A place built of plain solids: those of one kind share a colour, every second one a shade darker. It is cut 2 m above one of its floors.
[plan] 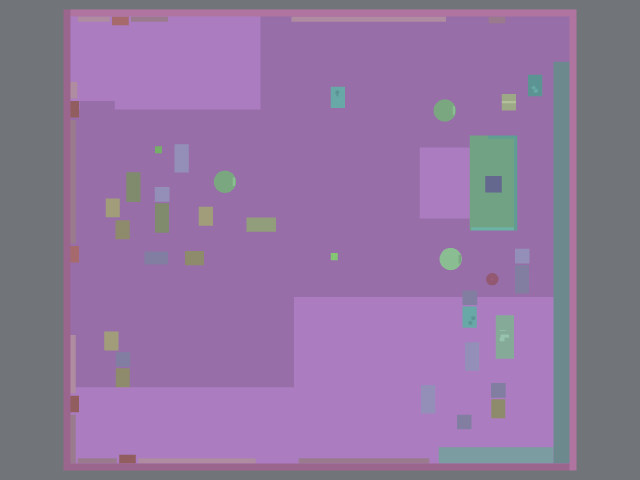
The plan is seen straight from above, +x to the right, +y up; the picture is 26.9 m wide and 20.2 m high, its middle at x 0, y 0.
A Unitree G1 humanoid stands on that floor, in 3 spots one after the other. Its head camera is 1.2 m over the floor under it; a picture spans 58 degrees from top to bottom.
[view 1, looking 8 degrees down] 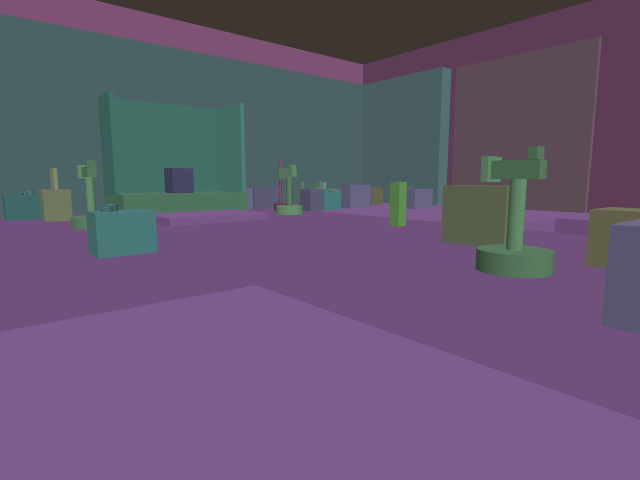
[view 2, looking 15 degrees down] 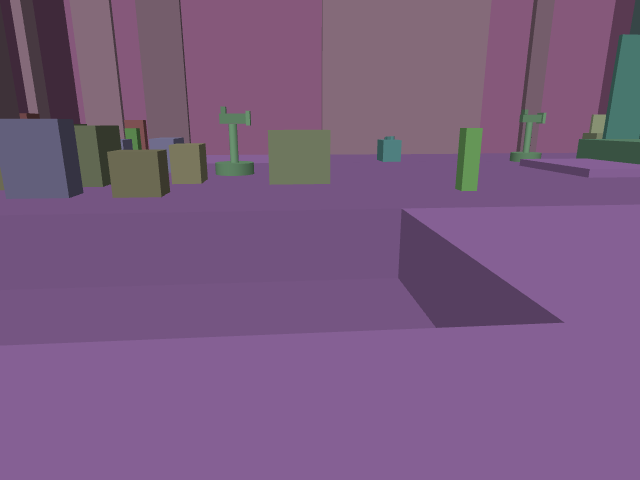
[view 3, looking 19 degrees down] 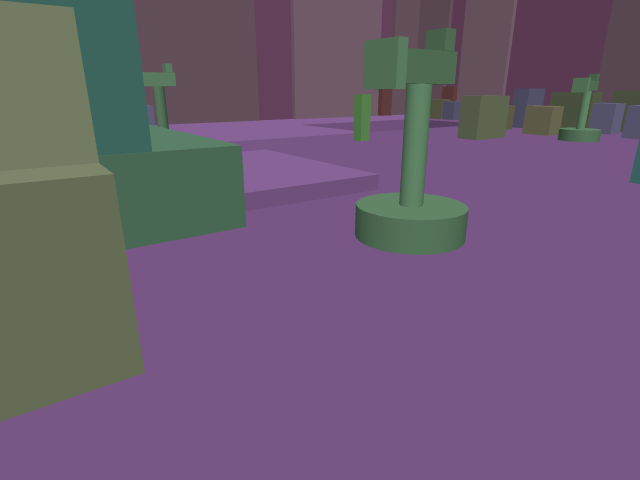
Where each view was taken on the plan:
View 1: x -6.67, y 8.03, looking -40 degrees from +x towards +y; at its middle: floor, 8.63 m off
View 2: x -2.84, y -8.54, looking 85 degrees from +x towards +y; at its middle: floor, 6.38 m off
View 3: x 7.95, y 7.95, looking -125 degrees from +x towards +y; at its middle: floor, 3.69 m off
